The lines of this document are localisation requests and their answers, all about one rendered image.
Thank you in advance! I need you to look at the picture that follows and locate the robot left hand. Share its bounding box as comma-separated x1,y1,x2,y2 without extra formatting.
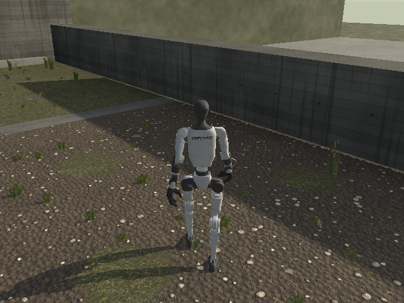
167,188,182,207

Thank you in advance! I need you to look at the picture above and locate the right robot forearm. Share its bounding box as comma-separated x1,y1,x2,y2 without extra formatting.
223,152,232,173

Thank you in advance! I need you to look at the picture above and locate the left robot forearm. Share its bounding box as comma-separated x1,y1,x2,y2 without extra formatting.
168,155,181,189

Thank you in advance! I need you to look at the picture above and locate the robot right foot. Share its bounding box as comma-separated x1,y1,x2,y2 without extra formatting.
208,255,218,272

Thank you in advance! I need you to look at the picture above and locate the right robot upper arm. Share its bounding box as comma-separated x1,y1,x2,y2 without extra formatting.
215,127,230,160

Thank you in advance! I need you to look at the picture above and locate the robot right hand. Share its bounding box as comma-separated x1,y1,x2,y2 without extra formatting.
218,170,232,183

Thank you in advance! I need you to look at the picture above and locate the left robot upper arm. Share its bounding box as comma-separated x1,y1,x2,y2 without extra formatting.
175,127,189,163

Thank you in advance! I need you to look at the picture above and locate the robot left shin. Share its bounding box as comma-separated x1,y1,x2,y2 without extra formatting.
184,201,193,239

